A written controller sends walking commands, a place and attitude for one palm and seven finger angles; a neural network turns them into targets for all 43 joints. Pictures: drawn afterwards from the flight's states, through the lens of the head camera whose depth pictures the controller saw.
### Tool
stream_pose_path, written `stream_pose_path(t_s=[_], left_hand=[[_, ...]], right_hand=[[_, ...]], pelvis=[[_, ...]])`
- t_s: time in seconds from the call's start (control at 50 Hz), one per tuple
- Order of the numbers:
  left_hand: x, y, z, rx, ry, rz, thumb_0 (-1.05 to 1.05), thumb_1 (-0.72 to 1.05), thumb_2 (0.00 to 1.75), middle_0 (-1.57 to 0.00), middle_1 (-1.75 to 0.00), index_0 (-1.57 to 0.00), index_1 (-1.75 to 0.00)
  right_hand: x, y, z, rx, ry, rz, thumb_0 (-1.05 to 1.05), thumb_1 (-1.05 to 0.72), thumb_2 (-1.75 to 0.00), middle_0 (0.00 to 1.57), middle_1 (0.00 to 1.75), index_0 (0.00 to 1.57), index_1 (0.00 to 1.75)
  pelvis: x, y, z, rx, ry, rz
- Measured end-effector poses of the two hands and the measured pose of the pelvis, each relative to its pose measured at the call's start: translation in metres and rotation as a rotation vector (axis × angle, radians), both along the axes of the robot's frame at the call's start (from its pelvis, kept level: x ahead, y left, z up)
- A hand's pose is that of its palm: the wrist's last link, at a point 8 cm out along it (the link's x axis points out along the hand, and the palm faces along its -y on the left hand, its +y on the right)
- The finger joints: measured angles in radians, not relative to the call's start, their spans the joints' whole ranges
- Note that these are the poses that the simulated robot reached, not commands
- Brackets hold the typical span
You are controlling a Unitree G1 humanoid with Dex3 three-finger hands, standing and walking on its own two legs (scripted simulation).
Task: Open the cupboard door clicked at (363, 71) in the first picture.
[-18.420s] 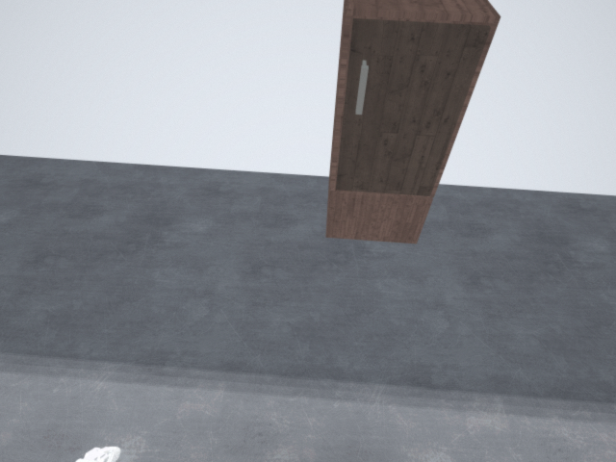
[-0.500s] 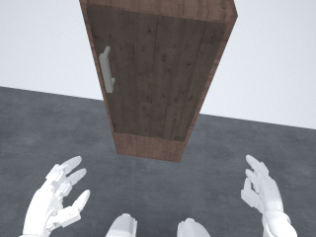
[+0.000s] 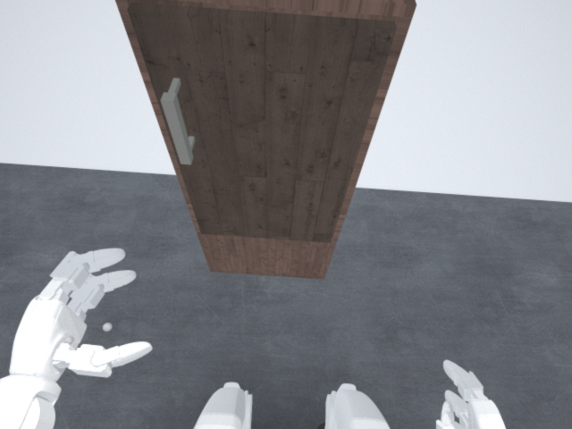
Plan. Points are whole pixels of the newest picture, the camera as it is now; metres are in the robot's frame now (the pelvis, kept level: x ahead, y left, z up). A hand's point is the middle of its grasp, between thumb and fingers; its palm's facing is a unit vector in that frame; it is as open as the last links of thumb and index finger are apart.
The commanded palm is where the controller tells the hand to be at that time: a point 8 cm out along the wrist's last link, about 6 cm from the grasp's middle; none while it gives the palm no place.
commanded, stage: raise the hand with hooked fingers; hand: left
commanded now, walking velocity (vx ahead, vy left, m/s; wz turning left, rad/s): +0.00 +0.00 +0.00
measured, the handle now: (181, 123) +0.57 +0.21 +0.05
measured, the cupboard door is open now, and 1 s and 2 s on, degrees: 0 0 0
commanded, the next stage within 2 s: move the hooked fingers beside the handle in 1.12 s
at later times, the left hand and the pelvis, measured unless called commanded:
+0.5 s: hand (70, 289) +0.27 +0.28 +0.06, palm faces -0.01 -1.00 -0.07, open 13.9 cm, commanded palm +0.25 +0.33 +0.06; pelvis +0.00 +0.01 +0.01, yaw +0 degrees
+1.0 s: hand (76, 270) +0.30 +0.28 +0.06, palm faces -0.02 -1.00 -0.06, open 14.0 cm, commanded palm +0.27 +0.33 +0.07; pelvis +0.01 +0.01 +0.01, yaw +0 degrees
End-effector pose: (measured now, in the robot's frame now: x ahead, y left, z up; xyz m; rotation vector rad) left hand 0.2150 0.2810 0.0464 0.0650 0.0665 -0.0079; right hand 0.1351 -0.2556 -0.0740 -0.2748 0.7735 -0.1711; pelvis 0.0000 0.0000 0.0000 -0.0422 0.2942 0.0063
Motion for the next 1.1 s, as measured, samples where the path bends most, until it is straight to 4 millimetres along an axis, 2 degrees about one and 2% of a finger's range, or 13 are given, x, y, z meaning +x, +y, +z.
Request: stream_pose_path(t_s=[0.12,0.24,0.38,0.52,0.72,0.9,1.1], left_hand=[[0.006,0.009,-0.001,-0.007,-0.009,-0.022,0.0,-0.18,0.43,-0.28,-1.0,-0.28,-1.0],[0.015,0.023,0.005,-0.003,-0.028,-0.005,0.0,-0.32,0.37,-0.29,-1.09,-0.29,-1.09],[0.026,0.037,0.011,0.003,-0.021,-0.008,0.0,-0.44,0.32,-0.3,-1.17,-0.3,-1.17],[0.041,0.052,0.016,0.005,-0.023,0.0,-0.01,-0.48,0.3,-0.3,-1.2,-0.3,-1.19],[0.062,0.06,0.02,-0.009,-0.023,-0.014,-0.01,-0.5,0.3,-0.3,-1.2,-0.3,-1.2],[0.063,0.051,0.018,-0.008,-0.026,-0.019,-0.01,-0.5,0.3,-0.3,-1.2,-0.3,-1.2],[0.059,0.048,0.019,-0.005,-0.031,-0.011,-0.01,-0.5,0.3,-0.31,-1.2,-0.3,-1.2]], right_hand=[[0.013,-0.001,0.016,-0.041,-0.045,0.02,0.01,-0.9,-0.9,0.2,0.3,0.2,0.3],[0.03,0.015,0.025,-0.027,-0.084,0.069,0.01,-0.9,-0.9,0.2,0.3,0.2,0.3],[0.04,0.035,0.025,0.01,-0.088,0.114,0.01,-0.9,-0.9,0.21,0.3,0.2,0.3],[0.034,0.037,0.018,0.018,-0.047,0.113,0.01,-0.9,-0.9,0.21,0.3,0.2,0.3],[0.015,0.019,0.017,-0.015,0.017,0.062,0.01,-0.9,-0.9,0.21,0.3,0.2,0.3],[0.006,0.008,0.021,-0.025,0.029,0.037,0.01,-0.9,-0.9,0.21,0.3,0.2,0.3],[0.012,0.012,0.017,-0.004,0.017,0.046,0.01,-0.9,-0.9,0.21,0.3,0.2,0.3]], pelvis=[[0.0,0.006,0.003,-0.004,-0.008,0.001],[0.001,0.009,0.006,-0.011,-0.012,0.006],[0.003,0.013,0.009,-0.017,-0.013,0.01],[0.005,0.014,0.01,-0.017,-0.009,0.008],[0.007,0.012,0.013,-0.014,0.0,-0.001],[0.008,0.01,0.014,-0.008,0.002,-0.008],[0.006,0.006,0.014,-0.006,-0.004,-0.005]])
